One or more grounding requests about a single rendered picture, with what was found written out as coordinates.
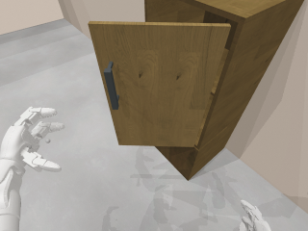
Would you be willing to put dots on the robot left hand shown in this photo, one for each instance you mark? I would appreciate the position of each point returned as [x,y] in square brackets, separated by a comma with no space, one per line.
[17,138]

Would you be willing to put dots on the handle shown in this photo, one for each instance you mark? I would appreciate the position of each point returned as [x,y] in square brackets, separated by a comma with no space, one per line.
[110,82]

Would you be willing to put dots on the robot left forearm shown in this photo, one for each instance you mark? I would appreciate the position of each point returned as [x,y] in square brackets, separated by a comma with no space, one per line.
[11,173]

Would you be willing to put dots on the robot right hand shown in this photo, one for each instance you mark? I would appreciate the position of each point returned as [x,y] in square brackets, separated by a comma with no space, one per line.
[256,223]

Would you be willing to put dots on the cupboard door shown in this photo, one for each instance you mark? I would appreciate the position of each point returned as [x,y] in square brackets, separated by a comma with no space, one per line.
[164,74]

